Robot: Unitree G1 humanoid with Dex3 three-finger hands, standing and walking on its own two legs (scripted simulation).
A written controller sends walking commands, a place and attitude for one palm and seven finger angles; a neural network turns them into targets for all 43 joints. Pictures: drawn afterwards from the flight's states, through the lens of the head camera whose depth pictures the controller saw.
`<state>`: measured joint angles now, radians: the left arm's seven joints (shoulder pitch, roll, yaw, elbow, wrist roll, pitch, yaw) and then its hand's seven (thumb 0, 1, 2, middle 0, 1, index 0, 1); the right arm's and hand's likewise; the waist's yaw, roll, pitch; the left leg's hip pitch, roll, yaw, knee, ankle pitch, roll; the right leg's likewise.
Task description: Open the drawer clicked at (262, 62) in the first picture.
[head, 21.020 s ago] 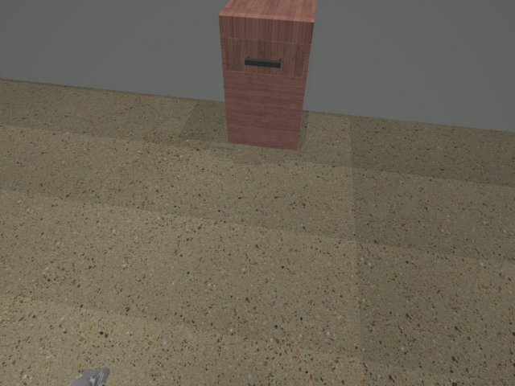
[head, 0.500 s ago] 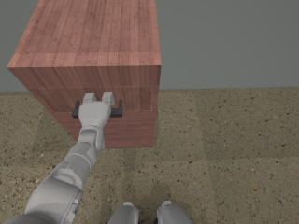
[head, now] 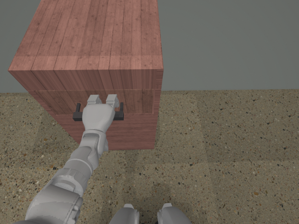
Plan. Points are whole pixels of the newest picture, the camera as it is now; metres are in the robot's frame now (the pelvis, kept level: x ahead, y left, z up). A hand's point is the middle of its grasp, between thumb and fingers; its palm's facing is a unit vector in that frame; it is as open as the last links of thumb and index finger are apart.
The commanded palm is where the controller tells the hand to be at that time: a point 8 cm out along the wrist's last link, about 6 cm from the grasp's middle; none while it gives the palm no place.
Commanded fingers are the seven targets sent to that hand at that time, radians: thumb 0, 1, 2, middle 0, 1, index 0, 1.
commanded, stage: re-aim the fingers above the handle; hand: left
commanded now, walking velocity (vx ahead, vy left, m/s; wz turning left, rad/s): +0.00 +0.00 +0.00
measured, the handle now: (99, 110) +0.50 +0.17 -0.12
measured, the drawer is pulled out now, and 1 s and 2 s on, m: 0.00 0.00 0.00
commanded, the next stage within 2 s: lower the fingers behind the handle in 0.54 s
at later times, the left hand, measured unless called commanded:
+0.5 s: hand (103, 119) +0.43 +0.14 -0.05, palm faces +0.04 -0.09 -1.00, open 13.8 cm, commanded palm +0.40 +0.16 +0.00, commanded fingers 0.00 -0.50 0.30 -0.30 -1.20 -0.30 -1.20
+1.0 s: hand (102, 126) +0.42 +0.15 -0.09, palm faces +0.01 -0.05 -1.00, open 13.8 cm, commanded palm +0.39 +0.15 -0.03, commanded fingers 0.00 -0.50 0.30 -0.30 -1.20 -0.30 -1.20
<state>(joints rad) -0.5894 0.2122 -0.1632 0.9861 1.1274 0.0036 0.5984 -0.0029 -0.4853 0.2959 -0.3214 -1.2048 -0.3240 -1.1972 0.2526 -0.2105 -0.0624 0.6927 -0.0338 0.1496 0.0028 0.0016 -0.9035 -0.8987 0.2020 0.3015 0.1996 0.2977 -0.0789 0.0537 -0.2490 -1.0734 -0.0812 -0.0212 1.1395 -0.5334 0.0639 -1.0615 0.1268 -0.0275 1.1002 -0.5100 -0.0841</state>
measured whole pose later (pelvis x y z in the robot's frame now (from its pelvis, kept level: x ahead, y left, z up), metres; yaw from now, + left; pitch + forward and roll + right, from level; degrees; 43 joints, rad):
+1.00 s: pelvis -0.02 +0.01 -0.03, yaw -1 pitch +30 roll -2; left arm -0.65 0.22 -0.10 1.07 1.16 0.06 0.71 0.00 -0.48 0.30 -0.32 -1.20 -0.32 -1.20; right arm 0.23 -0.23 -0.07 0.69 -0.06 0.15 0.03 0.00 -0.90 -0.90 0.20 0.30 0.20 0.30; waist -0.09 0.06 -0.25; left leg -1.22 -0.08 0.00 1.26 -0.56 0.07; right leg -1.21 0.13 -0.03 1.22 -0.53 -0.07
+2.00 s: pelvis -0.05 +0.00 -0.07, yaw +0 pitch +31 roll -2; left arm -0.82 0.27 -0.19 1.13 1.09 0.14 0.63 0.00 -0.49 0.30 -0.28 -1.30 -0.26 -1.30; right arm 0.24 -0.23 -0.02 0.70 -0.02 0.10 0.02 0.00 -0.90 -0.90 0.20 0.30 0.20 0.30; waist -0.09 0.06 -0.27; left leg -1.42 -0.08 -0.01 1.43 -0.56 0.07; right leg -1.40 0.11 -0.07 1.39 -0.54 -0.08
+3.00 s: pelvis +0.00 +0.00 +0.00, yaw -1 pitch +27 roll -1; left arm -0.61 0.24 -0.12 1.01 1.08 0.12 0.62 0.00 -0.48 0.30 -0.31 -1.20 -0.32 -1.20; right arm 0.27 -0.22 -0.05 0.69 -0.02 0.16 0.01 0.00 -0.90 -0.90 0.20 0.30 0.20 0.30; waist -0.07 0.06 -0.24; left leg -1.08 -0.07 0.00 1.13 -0.53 0.07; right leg -1.07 0.13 -0.01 1.10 -0.50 -0.08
